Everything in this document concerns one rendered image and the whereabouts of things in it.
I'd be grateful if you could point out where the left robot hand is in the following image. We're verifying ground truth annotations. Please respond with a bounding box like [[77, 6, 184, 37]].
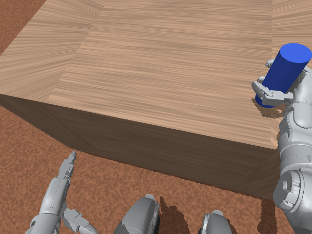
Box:
[[39, 151, 98, 234]]

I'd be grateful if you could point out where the right robot arm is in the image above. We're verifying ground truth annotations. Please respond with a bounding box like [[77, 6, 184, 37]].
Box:
[[273, 103, 312, 234]]

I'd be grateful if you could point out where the left robot arm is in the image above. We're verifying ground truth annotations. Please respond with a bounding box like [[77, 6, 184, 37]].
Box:
[[25, 213, 61, 234]]

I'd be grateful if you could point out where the can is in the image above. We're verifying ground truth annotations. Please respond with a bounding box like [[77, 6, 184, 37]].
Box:
[[255, 43, 312, 108]]

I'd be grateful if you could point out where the right robot hand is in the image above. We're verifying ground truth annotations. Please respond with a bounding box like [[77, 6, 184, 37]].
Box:
[[252, 59, 312, 108]]

